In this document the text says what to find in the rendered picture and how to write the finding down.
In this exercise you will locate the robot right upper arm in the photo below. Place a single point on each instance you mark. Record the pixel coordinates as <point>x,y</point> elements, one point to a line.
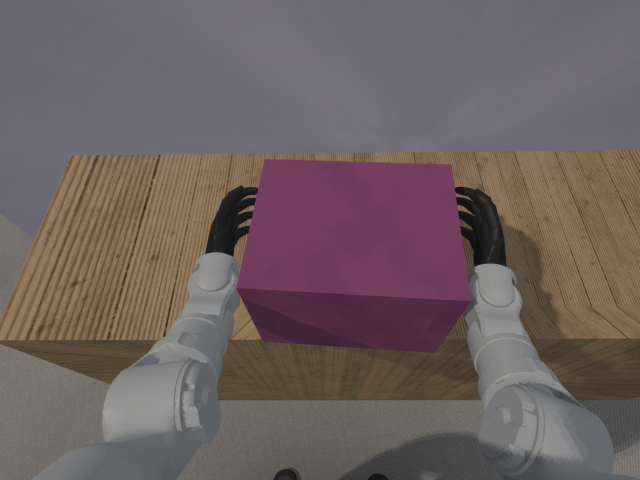
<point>531,435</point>

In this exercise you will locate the pedestal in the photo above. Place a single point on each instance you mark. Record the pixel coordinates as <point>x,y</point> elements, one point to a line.
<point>107,274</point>

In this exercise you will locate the right robot forearm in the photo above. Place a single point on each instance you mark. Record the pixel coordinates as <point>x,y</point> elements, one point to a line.
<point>501,350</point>

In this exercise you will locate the left robot forearm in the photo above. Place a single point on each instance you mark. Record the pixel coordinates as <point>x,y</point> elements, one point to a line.
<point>204,327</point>

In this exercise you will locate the right robot hand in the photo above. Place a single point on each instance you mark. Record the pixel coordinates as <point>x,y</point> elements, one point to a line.
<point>486,238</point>

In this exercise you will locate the robot left upper arm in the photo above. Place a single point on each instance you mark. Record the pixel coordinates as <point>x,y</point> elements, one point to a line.
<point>156,417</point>

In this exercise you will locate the carton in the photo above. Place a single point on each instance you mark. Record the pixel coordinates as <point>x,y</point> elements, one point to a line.
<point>355,254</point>

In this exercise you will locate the left robot hand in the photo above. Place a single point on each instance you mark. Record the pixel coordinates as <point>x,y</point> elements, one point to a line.
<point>224,232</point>

